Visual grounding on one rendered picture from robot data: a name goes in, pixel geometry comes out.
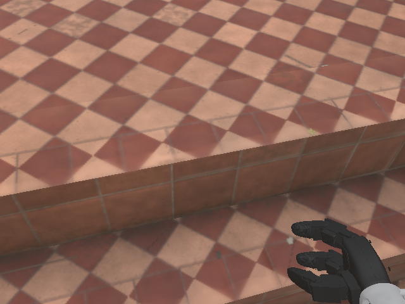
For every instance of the stairs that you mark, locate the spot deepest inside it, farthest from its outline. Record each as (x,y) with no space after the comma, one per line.
(212,230)

